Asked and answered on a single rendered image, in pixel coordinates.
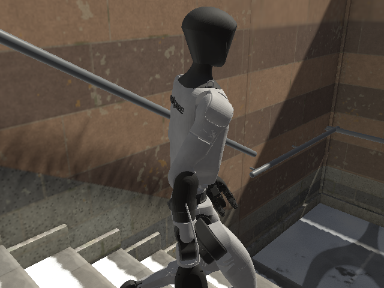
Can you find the robot head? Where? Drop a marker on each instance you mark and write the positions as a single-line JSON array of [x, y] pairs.
[[209, 32]]

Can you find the right robot upper arm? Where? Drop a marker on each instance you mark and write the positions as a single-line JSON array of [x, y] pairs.
[[213, 115]]

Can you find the left robot hand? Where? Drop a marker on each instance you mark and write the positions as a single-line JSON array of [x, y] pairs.
[[214, 193]]

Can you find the robot right forearm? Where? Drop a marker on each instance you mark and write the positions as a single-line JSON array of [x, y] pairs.
[[184, 192]]

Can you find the right robot hand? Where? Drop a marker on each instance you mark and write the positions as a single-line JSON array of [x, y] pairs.
[[190, 278]]

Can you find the robot left shin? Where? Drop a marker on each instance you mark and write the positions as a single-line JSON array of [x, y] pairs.
[[163, 277]]

